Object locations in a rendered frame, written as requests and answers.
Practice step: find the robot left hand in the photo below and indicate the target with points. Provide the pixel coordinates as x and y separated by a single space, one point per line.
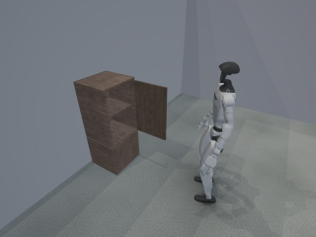
209 161

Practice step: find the robot left forearm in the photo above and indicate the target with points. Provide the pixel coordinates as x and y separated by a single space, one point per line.
219 144

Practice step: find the robot right foot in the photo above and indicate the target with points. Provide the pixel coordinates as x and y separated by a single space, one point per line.
198 179

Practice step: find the humanoid robot head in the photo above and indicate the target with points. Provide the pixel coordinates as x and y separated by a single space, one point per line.
227 68

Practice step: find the robot right hand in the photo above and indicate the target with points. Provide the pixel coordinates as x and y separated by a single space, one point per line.
206 122

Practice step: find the cupboard door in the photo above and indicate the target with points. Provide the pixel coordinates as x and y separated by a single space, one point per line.
151 108

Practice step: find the robot left upper arm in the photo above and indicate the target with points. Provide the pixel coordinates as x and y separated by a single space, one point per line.
228 104

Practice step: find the robot right forearm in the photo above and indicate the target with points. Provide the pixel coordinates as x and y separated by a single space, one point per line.
210 114

